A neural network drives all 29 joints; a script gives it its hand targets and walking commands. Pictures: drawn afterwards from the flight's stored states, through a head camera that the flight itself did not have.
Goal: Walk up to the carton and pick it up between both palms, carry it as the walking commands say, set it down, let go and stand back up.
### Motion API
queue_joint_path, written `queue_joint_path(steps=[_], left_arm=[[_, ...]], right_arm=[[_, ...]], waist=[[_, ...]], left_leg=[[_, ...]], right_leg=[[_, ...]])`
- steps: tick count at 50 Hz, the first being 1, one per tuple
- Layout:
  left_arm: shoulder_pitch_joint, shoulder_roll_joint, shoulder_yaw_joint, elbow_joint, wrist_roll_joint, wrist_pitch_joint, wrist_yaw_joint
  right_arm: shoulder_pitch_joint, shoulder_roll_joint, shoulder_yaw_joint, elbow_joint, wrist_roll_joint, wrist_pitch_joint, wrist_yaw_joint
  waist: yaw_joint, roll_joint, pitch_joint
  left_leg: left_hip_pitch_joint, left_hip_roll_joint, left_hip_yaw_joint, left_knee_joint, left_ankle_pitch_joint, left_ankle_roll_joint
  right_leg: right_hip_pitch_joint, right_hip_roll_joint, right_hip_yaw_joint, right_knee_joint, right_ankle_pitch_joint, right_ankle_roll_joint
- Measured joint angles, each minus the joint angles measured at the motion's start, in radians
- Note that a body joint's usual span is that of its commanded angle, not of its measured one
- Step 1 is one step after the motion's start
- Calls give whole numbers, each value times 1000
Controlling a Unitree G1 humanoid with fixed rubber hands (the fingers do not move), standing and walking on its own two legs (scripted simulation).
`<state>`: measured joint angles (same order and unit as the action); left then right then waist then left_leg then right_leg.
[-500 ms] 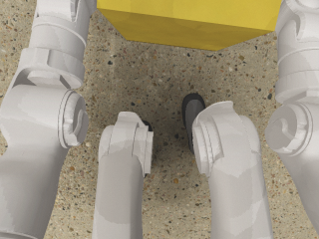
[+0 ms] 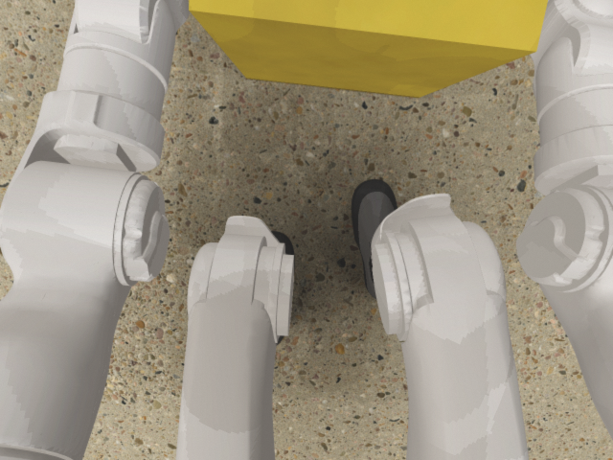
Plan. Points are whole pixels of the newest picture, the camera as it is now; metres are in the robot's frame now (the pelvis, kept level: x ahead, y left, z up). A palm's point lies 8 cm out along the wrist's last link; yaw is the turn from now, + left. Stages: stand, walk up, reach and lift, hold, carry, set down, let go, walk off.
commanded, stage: set down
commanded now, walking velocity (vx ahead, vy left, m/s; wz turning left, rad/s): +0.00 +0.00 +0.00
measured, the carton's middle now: out of the picture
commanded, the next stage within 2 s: let go in 1.78 s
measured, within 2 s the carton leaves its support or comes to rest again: neither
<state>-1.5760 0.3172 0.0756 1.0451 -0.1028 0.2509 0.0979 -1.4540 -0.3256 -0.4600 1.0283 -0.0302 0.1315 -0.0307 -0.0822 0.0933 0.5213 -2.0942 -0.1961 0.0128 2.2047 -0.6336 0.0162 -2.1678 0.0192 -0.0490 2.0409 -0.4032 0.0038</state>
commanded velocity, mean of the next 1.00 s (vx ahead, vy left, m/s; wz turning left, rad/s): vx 0.00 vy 0.00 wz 0.00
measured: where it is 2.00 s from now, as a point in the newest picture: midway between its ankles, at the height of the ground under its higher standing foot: (325, 284)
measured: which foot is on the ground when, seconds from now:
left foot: down 0.00-1.00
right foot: down 0.00-1.00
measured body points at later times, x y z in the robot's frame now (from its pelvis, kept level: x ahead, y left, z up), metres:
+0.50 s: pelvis +0.01 +0.00 +0.01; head +0.40 -0.03 +0.23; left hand +0.61 +0.10 -0.17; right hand +0.53 -0.30 -0.19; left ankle +0.10 +0.08 -0.35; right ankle +0.17 -0.11 -0.35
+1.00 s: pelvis +0.02 -0.03 +0.06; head +0.41 -0.06 +0.27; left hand +0.61 +0.10 -0.09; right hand +0.55 -0.32 -0.11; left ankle +0.10 +0.08 -0.35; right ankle +0.17 -0.11 -0.35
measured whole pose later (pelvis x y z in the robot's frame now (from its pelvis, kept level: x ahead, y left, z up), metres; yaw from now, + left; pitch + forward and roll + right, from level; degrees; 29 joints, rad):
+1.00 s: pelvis +0.02 -0.03 +0.06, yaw +3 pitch +34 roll +3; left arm -1.47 0.42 0.03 0.63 -0.16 0.41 0.07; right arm -1.31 -0.46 -0.37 0.55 0.14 0.40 -0.08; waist -0.08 0.03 0.53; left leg -1.94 -0.14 0.03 2.00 -0.66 0.01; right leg -2.06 0.04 -0.03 1.91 -0.43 -0.06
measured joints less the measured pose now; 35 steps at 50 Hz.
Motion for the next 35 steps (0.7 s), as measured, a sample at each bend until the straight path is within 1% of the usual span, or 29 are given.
queue_joint_path(steps=[4, 10, 15, 18, 24, 28, 33, 35], left_arm=[[-3, 6, -33, 0, -28, -22, 0], [-6, 22, -54, 0, -54, -29, 0], [-6, 38, -55, 0, -57, -32, 4], [-6, 39, -55, 0, -57, -34, 7], [-1, 45, -55, -22, -57, -40, 13], [6, 49, -55, -57, -57, -40, 15], [28, 63, -55, -149, -57, -23, 25], [29, 71, -55, -172, -57, -7, 26]], right_arm=[[-10, -19, 0, 65, 0, -13, -13], [-10, -41, 0, 84, 0, -36, -41], [-10, -71, 0, 82, 2, -44, -43], [-10, -84, 0, 77, 19, -46, -43], [-7, -100, 0, 72, 32, -44, -32], [13, -102, 0, 30, 47, -33, -27], [54, -109, 3, -109, 76, 17, -26], [55, -121, 10, -143, 89, 44, -26]], waist=[[0, 1, 0], [0, 0, 1], [0, -8, 2], [0, -12, 2], [0, -14, 2], [0, -14, 2], [0, -17, 3], [0, -19, 3]], left_leg=[[-1, 3, 0, -1, -5, 0], [-1, 17, -1, -3, -16, 0], [-2, 24, -2, -3, -27, 0], [-2, 28, -2, -3, -32, 0], [-2, 41, -2, -2, -35, 0], [1, 47, -2, -2, -37, 0], [9, 49, -2, -7, -38, 1], [14, 50, -1, -11, -38, 1]], right_leg=[[-1, -2, 0, 0, -4, 0], [-2, -3, -5, 0, -18, 0], [-5, -3, -8, 0, -28, 0], [-6, -3, -10, 1, -32, -1], [-6, -3, -15, 1, -35, -6], [-6, -3, -19, 3, -35, -12], [-6, -2, -19, 4, -32, -23], [-6, -2, -19, 4, -31, -29]])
